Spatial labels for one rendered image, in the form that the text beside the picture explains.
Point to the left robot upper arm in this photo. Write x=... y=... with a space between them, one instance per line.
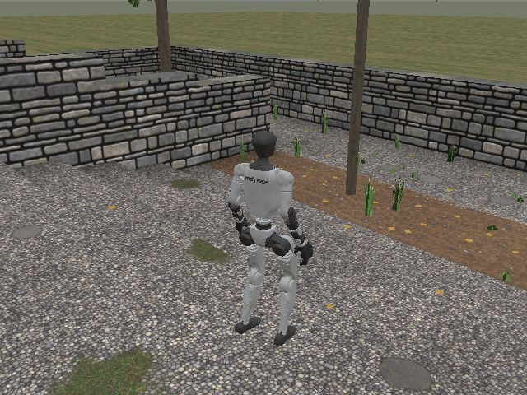
x=236 y=185

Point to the left robot hand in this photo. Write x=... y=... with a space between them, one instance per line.
x=240 y=225

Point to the right robot hand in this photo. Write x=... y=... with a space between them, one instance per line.
x=306 y=253

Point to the right robot upper arm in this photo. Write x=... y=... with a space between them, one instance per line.
x=285 y=180

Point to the right robot thigh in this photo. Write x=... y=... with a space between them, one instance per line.
x=283 y=246

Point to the right robot forearm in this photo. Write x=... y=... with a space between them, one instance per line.
x=294 y=227

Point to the left robot forearm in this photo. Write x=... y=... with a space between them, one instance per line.
x=237 y=212

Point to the robot left foot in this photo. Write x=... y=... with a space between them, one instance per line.
x=253 y=322

